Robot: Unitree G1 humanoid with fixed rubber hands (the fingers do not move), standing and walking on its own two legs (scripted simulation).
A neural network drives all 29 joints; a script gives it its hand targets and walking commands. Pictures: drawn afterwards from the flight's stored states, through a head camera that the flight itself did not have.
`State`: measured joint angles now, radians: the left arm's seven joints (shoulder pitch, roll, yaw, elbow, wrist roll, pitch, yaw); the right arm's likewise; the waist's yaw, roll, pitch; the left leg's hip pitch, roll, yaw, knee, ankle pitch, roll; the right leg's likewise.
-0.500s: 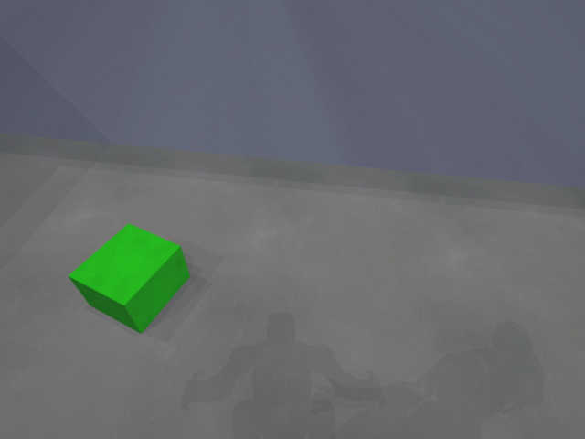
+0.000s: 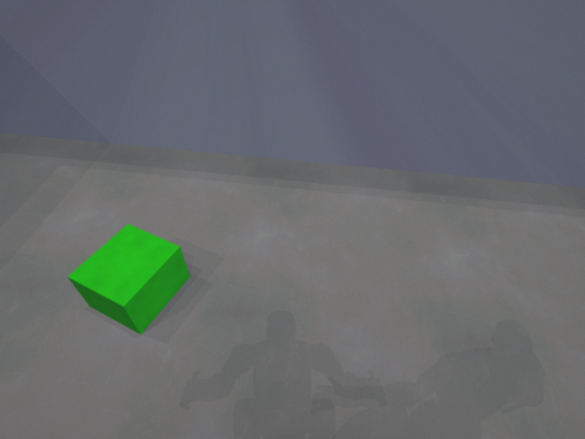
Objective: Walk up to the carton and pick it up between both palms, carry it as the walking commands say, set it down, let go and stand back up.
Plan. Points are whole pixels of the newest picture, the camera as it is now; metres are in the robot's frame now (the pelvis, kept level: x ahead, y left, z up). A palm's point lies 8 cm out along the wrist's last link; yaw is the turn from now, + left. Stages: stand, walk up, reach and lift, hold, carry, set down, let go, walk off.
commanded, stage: walk up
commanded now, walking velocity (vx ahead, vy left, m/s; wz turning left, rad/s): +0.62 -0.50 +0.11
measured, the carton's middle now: (134, 276) +0.87 +0.60 -0.68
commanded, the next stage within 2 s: none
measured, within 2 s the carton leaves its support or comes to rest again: neither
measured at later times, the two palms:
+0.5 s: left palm out of the picture -0.11 +0.33 -0.11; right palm (357, 352) +0.31 -0.11 -0.11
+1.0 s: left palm (18, 318) +0.37 +0.48 -0.10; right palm (334, 367) +0.30 -0.07 -0.15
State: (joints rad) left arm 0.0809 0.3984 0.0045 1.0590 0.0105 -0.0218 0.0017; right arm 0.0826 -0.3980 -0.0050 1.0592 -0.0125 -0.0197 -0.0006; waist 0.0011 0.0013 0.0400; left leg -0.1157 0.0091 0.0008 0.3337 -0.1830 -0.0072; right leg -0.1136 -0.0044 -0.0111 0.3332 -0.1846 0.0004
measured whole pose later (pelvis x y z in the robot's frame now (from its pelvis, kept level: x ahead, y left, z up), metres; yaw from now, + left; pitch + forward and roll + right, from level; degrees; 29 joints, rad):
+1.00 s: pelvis +0.27 +0.18 -0.02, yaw +28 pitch +1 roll +1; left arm -0.03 0.24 0.03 0.79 0.02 -0.04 -0.04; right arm 0.48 -0.23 -0.04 1.00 0.00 -0.05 0.00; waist -0.11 0.00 0.06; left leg 0.04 -0.01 -0.05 0.35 -0.41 -0.02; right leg -0.47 -0.09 -0.09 0.55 -0.11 0.07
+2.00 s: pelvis +0.44 +0.36 -0.01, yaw +33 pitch -2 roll +0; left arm 0.16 0.16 0.03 1.04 0.01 0.02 0.03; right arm 0.29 -0.17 -0.02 1.09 0.00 0.01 -0.04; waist -0.04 0.04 0.06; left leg -0.13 0.04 0.06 0.45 -0.28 -0.01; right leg -0.22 -0.02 -0.07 0.46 -0.20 -0.02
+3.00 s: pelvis +0.65 +0.25 -0.01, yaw +55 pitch +0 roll -1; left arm 0.30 0.19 0.03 0.93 0.03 0.03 0.02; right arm 0.20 -0.19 -0.07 0.90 -0.03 0.03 -0.03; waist 0.00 -0.01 0.06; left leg -0.17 0.02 0.09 0.46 -0.28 0.03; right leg -0.37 -0.08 -0.06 0.74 -0.36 0.07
